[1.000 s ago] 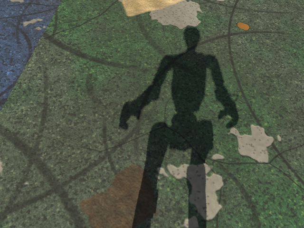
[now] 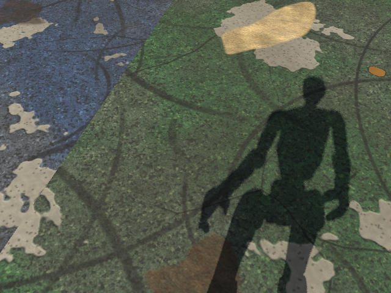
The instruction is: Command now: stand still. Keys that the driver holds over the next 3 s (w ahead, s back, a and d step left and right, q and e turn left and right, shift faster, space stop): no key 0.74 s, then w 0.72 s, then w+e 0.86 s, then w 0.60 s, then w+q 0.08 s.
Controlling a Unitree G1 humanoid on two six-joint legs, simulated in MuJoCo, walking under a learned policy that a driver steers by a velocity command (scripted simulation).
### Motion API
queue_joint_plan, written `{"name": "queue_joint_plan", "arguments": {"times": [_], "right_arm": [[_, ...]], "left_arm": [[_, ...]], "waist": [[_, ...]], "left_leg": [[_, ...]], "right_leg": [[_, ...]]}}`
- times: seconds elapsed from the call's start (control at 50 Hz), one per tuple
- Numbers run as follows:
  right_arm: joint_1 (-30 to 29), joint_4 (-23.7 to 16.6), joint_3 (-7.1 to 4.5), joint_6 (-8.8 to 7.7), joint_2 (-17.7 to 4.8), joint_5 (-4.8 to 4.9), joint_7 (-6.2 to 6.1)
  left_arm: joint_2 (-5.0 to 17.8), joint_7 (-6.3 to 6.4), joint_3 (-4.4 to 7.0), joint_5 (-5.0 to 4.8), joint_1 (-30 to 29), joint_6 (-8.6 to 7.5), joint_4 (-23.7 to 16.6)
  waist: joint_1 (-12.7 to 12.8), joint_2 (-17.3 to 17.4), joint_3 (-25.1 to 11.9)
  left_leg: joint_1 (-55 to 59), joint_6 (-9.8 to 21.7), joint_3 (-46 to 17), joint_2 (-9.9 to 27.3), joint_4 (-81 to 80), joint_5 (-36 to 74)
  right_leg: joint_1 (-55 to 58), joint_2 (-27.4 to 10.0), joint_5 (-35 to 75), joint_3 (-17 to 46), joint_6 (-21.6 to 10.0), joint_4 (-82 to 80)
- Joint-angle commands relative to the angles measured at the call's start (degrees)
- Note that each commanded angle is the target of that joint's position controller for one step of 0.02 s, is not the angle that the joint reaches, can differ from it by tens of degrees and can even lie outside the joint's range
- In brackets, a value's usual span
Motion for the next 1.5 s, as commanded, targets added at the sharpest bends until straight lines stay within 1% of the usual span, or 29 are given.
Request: {"name": "queue_joint_plan", "arguments": {"times": [0.02, 0.32, 0.74, 0.76, 0.8, 0.84, 0.88, 0.92, 0.94, 0.96, 0.98, 1.0, 1.02, 1.04, 1.06, 1.08, 1.1, 1.14, 1.2, 1.24, 1.28, 1.34, 1.38, 1.4, 1.42, 1.44, 1.46, 1.48, 1.5], "right_arm": [[0.28, -1.69, -1.53, -0.71, -6.65, 0.11, -0.23], [2.35, 5.05, -0.79, -0.64, -6.09, 0.50, -0.60], [5.49, 11.25, 0.19, -0.45, -4.44, 0.74, -0.87], [6.55, 11.98, 0.33, -0.35, -3.85, 0.73, -0.94], [6.58, 11.91, -0.33, -0.02, -5.78, 1.36, -1.31], [7.09, 11.28, -0.70, -0.61, -6.72, 1.77, -1.31], [9.91, 11.71, -1.43, -1.85, -8.23, 2.35, -0.90], [10.29, 11.60, -2.16, -2.48, -9.79, 2.62, -0.49], [8.04, 10.71, -2.03, -2.63, -9.33, 2.66, -0.34], [4.50, 9.42, -1.81, -2.66, -8.85, 2.81, -0.16], [0.62, 7.86, -1.48, -2.80, -7.73, 2.92, -0.03], [-2.40, 6.01, -0.56, -3.50, -3.88, 2.85, -0.03], [-2.67, 3.77, -0.28, -4.81, -2.69, 2.68, -0.25], [-2.96, 3.61, -0.79, -5.78, -4.99, 3.18, -0.01], [-1.46, 4.30, -0.78, -6.45, -4.72, 3.49, 0.67], [-0.83, 4.96, -0.86, -6.90, -4.50, 3.19, 1.08], [-2.56, 4.56, -1.42, -7.21, -5.64, 2.80, 1.36], [-4.63, 3.85, -1.83, -7.05, -5.25, 2.33, 2.16], [-10.58, 1.44, -0.69, -6.25, -1.75, 2.12, 2.89], [-16.16, -0.82, 0.05, -6.12, -0.88, 2.18, 3.13], [-18.66, -2.11, 0.02, -5.85, -2.39, 2.50, 3.41], [-19.18, -3.26, -0.66, -5.92, -5.27, 2.63, 3.81], [-12.61, -1.89, -2.20, -6.06, -8.19, 2.50, 3.70], [-3.46, 0.95, -3.56, -5.86, -10.22, 2.74, 3.37], [6.55, 3.44, -4.70, -5.50, -12.94, 2.65, 2.84], [13.77, 5.11, -5.94, -5.18, -18.76, 1.16, 2.78], [12.19, 5.37, -4.47, -5.19, -14.35, 1.25, 3.12], [5.72, 4.68, -3.43, -5.59, -10.85, 1.56, 3.14], [-0.03, 3.38, -2.74, -5.95, -8.57, 1.54, 3.19]], "left_arm": [[6.11, 0.39, 1.06, -0.07, -0.43, -0.57, -0.92], [4.94, 1.07, 0.59, -0.21, 2.31, -0.22, 3.61], [2.81, 1.25, -0.30, -0.30, 5.80, -0.10, 5.27], [2.04, 1.27, -0.50, -0.30, 6.94, -0.05, 5.84], [2.63, 1.49, -0.20, -0.90, 7.26, -0.01, 5.69], [2.26, 1.33, -0.26, -0.92, 6.20, -1.04, 4.42], [0.43, 0.51, -0.60, -1.05, 5.34, -2.97, 3.34], [-0.93, -0.52, -0.84, -1.47, 5.57, -4.62, 2.62], [-0.98, -0.91, -0.79, -1.76, 6.97, -5.22, 2.76], [-1.36, -1.09, -0.77, -2.03, 10.62, -5.61, 3.79], [-0.51, -1.08, -0.40, -1.87, 16.17, -5.80, 5.66], [4.74, -1.14, 1.10, -1.67, 23.59, -6.13, 7.76], [12.35, -1.96, 2.90, -1.56, 29.95, -6.69, 8.45], [8.15, -2.08, 1.54, -0.36, 26.74, -7.35, 7.39], [5.51, -2.20, 0.89, -0.36, 23.00, -7.76, 5.82], [4.65, -2.48, 0.58, -0.65, 20.63, -7.81, 4.73], [3.43, -2.60, 0.05, -0.88, 19.60, -7.45, 4.23], [0.67, -2.19, -0.90, -0.52, 21.15, -6.34, 4.34], [2.52, -0.82, -0.89, -0.09, 21.19, -5.23, 3.11], [4.84, -0.19, -0.50, -0.08, 20.86, -5.12, 2.17], [6.47, 0.01, 0.12, -0.75, 22.06, -5.36, 2.35], [6.75, 0.02, 0.80, -1.49, 21.48, -5.24, 2.39], [7.80, -0.09, 1.34, -0.88, 19.99, -4.55, 1.78], [7.31, -0.18, 1.22, -0.38, 19.34, -4.00, 1.29], [6.46, -0.35, 0.67, 0.26, 18.48, -3.84, -0.09], [-2.35, -1.13, -1.63, 0.24, 25.79, -4.88, -1.16], [-0.84, -1.53, -1.38, -1.09, 24.27, -6.78, -0.43], [3.97, -1.66, 0.07, -3.18, 17.83, -7.75, -2.70], [5.05, -1.27, 0.33, -3.62, 13.62, -7.97, -3.77]], "waist": [[-0.22, 0.53, -1.20], [-0.26, 0.22, -0.32], [-0.71, -0.17, 0.63], [-0.73, 0.06, -0.68], [-0.96, 1.35, 2.00], [-1.56, 2.79, 6.45], [-2.68, 6.69, 6.79], [-2.18, 10.62, 6.40], [-0.60, 10.06, 7.09], [2.01, 9.28, 7.62], [4.59, 6.44, 7.74], [6.71, -5.81, 6.14], [7.76, -19.29, 3.40], [5.23, -11.84, 3.93], [3.09, -7.79, 5.33], [2.08, -5.60, 4.67], [1.82, -4.24, 5.15], [1.93, -5.86, 3.87], [2.32, -4.99, 4.50], [3.05, -5.39, 5.46], [2.90, -6.85, 6.12], [0.65, -6.54, 6.01], [-3.73, -7.71, 0.10], [-8.10, -7.55, -5.52], [-12.31, -5.29, -11.97], [-9.02, 11.15, -22.77], [-9.02, 12.96, -24.21], [-7.31, 10.10, -12.64], [-5.41, 4.67, -7.32]], "left_leg": [[-2.76, 1.12, -2.68, 2.78, -6.92, 7.31], [-2.78, 0.74, -0.97, 1.70, -7.08, 8.34], [-3.35, 0.31, 0.23, 1.13, -6.96, 7.66], [-2.86, 0.45, 0.69, 0.62, -7.41, 1.75], [-5.98, 2.43, -0.15, 0.27, -7.70, -18.16], [-9.20, 5.11, -4.90, 3.44, -9.97, -28.19], [-6.09, 8.38, -12.98, 8.88, -13.31, -30.02], [-6.71, 11.87, -22.03, 14.99, -17.45, -31.08], [-9.75, 11.80, -21.81, 15.09, -17.39, -29.37], [-13.74, 10.21, -18.14, 12.89, -15.37, -26.74], [-18.57, 7.70, -12.48, 8.98, -9.22, -20.31], [-25.48, 3.50, -0.94, 1.42, 7.36, -11.13], [-33.72, 1.59, 3.53, -2.30, 24.40, -12.47], [-38.13, 2.54, -1.91, 0.33, 35.22, -13.46], [-40.27, 3.81, -2.75, 2.54, 39.73, -8.99], [-41.14, 4.59, -1.82, 4.37, 40.08, -4.30], [-42.04, 4.76, -0.80, 5.90, 38.13, -0.68], [-38.50, 3.83, 1.70, 7.09, 32.88, 3.38], [-34.30, 1.47, 4.64, 6.03, 21.05, 8.98], [-27.57, 0.60, 6.36, 4.02, 11.19, 13.84], [-23.15, 0.87, 6.50, 3.20, 6.63, 16.30], [-20.98, 3.19, 4.99, 2.93, 1.95, 16.54], [-11.30, 5.36, 6.50, 0.24, 2.29, 14.01], [-0.06, 6.93, 7.38, -1.36, 2.29, 13.37], [15.98, 9.52, 0.72, 4.50, 3.06, 10.84], [36.24, 19.49, -28.15, 20.90, -3.06, -3.79], [34.32, 20.18, -43.88, 23.62, -14.78, -9.81], [24.82, 16.36, -34.70, 22.10, -15.56, -9.38], [14.69, 14.30, -25.08, 20.41, -16.55, -2.73]], "right_leg": [[1.61, -0.27, 6.33, 0.14, -0.88, -3.55], [1.46, 0.17, 7.03, -0.35, -1.24, -3.99], [0.58, 0.83, 6.63, -0.88, -1.68, -3.99], [1.09, 1.56, 1.31, -1.69, -1.80, -3.96], [-2.65, 3.71, -16.48, -3.51, -3.14, -1.24], [-8.14, 3.21, -22.79, -2.60, -4.70, 0.71], [-11.98, 3.30, -16.50, -3.73, -4.71, 6.49], [-11.10, 2.91, -10.67, -4.57, -5.48, 12.92], [-7.77, 2.39, -10.71, -4.15, -6.65, 11.06], [-1.37, 2.56, -10.89, -4.19, -7.73, 4.50], [6.64, 1.55, -8.90, -1.20, -8.26, -2.14], [13.56, -5.81, -15.04, 13.14, -11.20, -9.75], [20.03, -18.52, -15.89, 36.54, -18.26, -18.61], [19.73, -20.80, -13.23, 40.58, -19.27, -18.89], [19.34, -19.00, -8.59, 34.12, -17.67, -17.76], [19.64, -16.73, -5.02, 27.93, -16.05, -17.79], [19.79, -15.21, 1.61, 22.56, -14.55, -18.34], [18.71, -11.36, 12.06, 13.58, -12.41, -19.36], [13.71, -9.19, 16.11, 7.12, -12.49, -21.12], [7.97, -8.21, 14.51, 4.64, -12.49, -23.03], [6.79, -9.66, 13.74, 4.34, -12.85, -24.57], [12.46, -12.28, 21.33, 3.33, -11.55, -21.88], [15.63, -12.14, 42.28, 1.10, -9.90, -11.85], [13.63, -10.07, 48.90, -0.61, -8.63, -1.11], [3.11, -7.72, 39.80, -1.64, -6.94, 13.91], [-17.90, 2.99, 6.70, -2.74, -3.04, 38.86], [-24.56, 4.76, -16.18, 5.78, -4.20, 48.57], [-30.00, 1.31, -13.36, 5.60, -5.67, 51.91], [-28.23, -2.07, -7.60, 4.25, -6.36, 49.93]]}}
Next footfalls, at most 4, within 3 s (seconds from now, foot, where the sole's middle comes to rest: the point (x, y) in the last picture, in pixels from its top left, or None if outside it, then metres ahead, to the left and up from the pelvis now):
1.42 left None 0.42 0.10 -0.77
1.98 right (250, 241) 0.71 -0.16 -0.77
2.46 left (226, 169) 1.05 -0.08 -0.77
2.98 right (305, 151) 1.16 -0.43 -0.77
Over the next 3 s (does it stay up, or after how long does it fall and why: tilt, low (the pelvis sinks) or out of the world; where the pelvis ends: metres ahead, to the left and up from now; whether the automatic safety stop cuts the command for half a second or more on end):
stays up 1.09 -0.27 -0.01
